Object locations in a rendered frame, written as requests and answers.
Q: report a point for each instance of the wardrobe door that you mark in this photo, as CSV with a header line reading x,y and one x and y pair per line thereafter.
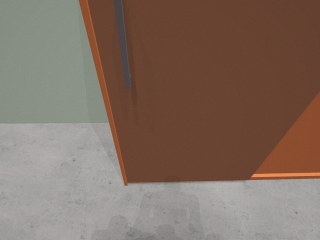
x,y
299,150
215,84

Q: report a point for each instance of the handle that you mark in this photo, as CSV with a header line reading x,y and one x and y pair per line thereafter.
x,y
118,4

